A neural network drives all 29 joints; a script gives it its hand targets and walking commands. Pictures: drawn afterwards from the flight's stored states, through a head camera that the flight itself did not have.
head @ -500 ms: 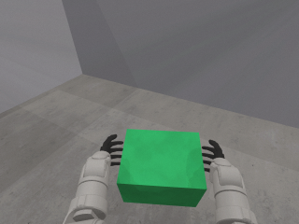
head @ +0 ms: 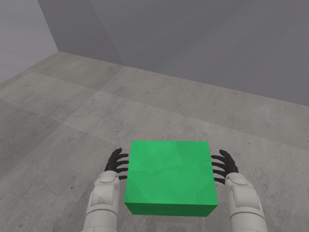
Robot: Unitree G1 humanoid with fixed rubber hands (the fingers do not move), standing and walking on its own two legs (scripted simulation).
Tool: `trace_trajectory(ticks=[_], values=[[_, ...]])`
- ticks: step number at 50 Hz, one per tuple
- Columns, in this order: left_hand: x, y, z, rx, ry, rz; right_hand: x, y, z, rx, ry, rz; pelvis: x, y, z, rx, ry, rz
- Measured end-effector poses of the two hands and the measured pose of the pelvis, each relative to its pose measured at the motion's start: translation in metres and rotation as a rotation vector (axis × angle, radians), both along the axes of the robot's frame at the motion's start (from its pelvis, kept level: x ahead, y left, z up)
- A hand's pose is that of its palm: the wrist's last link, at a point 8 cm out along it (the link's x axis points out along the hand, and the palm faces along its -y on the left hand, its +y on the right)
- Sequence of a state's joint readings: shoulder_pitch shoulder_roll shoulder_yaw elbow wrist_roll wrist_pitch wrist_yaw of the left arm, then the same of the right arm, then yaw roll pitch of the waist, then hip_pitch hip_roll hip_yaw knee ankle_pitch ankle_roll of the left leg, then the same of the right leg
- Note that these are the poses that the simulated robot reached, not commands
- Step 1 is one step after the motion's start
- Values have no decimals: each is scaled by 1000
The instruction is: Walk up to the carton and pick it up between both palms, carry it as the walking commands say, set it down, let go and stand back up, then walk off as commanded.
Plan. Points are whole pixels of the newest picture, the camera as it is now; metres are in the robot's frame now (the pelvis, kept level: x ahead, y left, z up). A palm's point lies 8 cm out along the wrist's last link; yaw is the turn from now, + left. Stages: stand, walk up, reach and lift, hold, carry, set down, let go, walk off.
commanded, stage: set down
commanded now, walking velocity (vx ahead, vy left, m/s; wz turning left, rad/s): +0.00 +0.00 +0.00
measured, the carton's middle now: (169, 178) +0.32 -0.05 -0.08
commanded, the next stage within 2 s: none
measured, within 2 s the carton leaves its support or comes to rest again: neither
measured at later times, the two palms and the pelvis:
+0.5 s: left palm (122, 180) +0.33 +0.10 -0.07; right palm (225, 184) +0.28 -0.22 -0.09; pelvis -0.05 -0.02 -0.04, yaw +1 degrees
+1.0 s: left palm (127, 183) +0.36 +0.09 -0.16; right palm (217, 187) +0.31 -0.22 -0.17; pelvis -0.07 -0.02 -0.11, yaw +2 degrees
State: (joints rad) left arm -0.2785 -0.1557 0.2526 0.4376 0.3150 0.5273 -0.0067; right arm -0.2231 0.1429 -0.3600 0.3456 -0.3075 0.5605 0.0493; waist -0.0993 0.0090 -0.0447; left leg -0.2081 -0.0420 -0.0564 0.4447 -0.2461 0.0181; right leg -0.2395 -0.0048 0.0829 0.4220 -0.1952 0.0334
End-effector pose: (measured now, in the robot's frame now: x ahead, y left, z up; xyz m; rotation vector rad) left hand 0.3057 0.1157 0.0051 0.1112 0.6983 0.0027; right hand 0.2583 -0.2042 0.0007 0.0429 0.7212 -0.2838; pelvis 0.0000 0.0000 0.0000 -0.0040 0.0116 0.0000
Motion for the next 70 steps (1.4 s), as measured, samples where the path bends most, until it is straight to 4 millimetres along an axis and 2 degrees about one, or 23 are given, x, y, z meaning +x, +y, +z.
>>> trace_trajectory(ticks=[11, 24, 35, 55, 70], values=[[11, -9, -34, 21, 5, 20, 5, -6, -37, 9, 6, -6, -5, -5, -9, 7, 142, 5], [20, -18, -77, 21, -7, 36, 17, -14, -84, 21, -8, -20, -43, -23, -38, 11, 326, 21], [38, -20, -108, 0, -10, 22, 33, -18, -116, 33, -19, -22, -65, -26, -70, 5, 436, 32], [59, -24, -187, -34, -5, 42, 58, -17, -189, -25, 0, -80, -64, -16, -127, -1, 678, 38], [80, -28, -241, -25, -8, 38, 72, -26, -240, 19, 0, -11, -70, -22, -171, -6, 760, 39]])
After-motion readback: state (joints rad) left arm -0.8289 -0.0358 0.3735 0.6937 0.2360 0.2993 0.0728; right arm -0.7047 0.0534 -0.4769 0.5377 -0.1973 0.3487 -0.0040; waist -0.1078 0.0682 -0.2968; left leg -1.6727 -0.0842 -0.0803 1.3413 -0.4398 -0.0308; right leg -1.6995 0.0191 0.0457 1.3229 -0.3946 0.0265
